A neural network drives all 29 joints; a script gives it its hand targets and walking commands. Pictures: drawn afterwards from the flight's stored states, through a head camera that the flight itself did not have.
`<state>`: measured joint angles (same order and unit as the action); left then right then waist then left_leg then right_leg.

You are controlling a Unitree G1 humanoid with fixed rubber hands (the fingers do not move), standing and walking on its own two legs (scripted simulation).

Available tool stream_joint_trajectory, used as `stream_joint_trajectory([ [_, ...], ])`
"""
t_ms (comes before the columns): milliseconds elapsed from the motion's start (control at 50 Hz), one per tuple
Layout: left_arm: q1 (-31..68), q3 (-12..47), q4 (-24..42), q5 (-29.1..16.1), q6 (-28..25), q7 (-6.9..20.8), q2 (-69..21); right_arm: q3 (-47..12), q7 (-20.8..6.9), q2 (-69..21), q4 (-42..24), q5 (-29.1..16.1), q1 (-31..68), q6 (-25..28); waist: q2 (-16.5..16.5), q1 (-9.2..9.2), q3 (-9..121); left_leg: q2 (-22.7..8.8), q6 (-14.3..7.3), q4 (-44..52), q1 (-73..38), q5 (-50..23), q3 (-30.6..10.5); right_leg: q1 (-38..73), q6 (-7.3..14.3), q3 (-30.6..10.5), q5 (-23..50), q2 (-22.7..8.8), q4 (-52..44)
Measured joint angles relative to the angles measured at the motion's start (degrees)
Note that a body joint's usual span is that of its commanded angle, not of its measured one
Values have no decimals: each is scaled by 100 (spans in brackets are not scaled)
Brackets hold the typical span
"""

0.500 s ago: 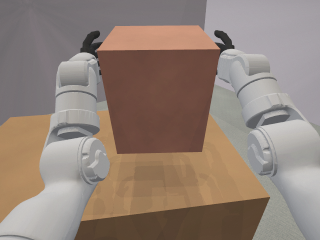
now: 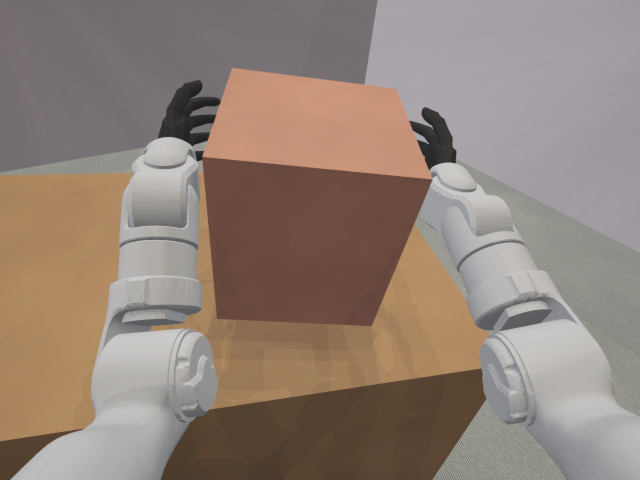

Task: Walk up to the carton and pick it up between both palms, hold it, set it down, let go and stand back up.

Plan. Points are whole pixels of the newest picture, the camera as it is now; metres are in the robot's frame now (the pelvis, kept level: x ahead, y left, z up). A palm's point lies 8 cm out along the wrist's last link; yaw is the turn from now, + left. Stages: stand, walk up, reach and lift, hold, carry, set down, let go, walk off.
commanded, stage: set down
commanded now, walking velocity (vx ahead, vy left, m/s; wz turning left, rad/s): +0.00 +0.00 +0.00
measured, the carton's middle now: (305, 204) +0.41 -0.01 +0.20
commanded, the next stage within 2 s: none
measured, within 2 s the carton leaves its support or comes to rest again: rests again in 1.96 s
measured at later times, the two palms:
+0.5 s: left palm (176, 154) +0.43 +0.14 +0.26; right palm (420, 198) +0.38 -0.15 +0.23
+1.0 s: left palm (217, 193) +0.43 +0.10 +0.20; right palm (444, 245) +0.35 -0.19 +0.17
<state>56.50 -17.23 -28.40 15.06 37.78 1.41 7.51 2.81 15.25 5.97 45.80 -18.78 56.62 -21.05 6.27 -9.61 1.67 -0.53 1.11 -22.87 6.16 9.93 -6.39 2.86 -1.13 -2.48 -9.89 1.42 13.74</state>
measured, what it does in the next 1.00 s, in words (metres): stands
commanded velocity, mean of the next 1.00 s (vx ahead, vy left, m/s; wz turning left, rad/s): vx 0.00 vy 0.00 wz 0.00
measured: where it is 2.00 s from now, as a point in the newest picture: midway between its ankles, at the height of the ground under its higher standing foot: outside the picture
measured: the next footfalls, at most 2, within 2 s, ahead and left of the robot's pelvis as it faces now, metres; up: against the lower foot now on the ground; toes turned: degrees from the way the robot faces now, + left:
none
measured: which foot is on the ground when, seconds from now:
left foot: down 0.00-1.00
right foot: down 0.00-1.00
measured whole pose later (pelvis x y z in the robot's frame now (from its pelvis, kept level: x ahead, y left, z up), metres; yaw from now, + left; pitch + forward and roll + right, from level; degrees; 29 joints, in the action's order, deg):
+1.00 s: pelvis +0.01 +0.02 +0.00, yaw -4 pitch -6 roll -1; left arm 48.6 -19.0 -34.0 17.1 25.6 5.0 2.8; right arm 4.7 16.4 1.4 36.1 -9.0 39.0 -15.5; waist 4.2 -9.2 0.0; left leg 0.1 -0.8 -20.7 4.4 10.0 -1.5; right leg 2.6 -2.7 -2.8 -9.3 -0.8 12.8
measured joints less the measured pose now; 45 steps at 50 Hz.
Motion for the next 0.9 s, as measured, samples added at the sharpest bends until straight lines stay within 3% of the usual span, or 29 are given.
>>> stream_joint_trajectory([
  [220,257,-435,-521,237,-306,211,-168,-37,-2,-33,-95,437,-217,8,-336,157,-65,68,-87,320,-187,-162,223,-22,-80,-173,45,-120,-1],
  [400,232,-404,-835,322,-543,338,-104,142,22,-273,-13,743,-480,257,-171,235,20,89,-117,385,-231,-151,264,54,-101,-168,72,-161,-141],
  [600,-69,-105,-495,304,-688,375,-78,340,18,-417,-181,724,-711,566,123,128,-222,93,-134,192,-167,-25,226,126,-103,-32,76,-170,-202],
  [760,-535,44,-17,207,-734,302,-229,216,42,-398,-644,628,-1143,618,54,30,-373,63,-155,90,-101,42,292,76,-129,106,77,-184,-188],
  [820,-706,-9,-68,146,-845,332,-307,309,65,-497,-865,721,-1408,561,-4,-73,-278,76,-163,103,-62,38,298,21,-136,117,65,-201,-170],
  [900,-803,-84,-283,188,-1021,358,-416,301,74,-511,-974,850,-1653,533,-94,-76,-237,71,-177,135,-126,48,384,16,-147,53,44,-213,-122],
])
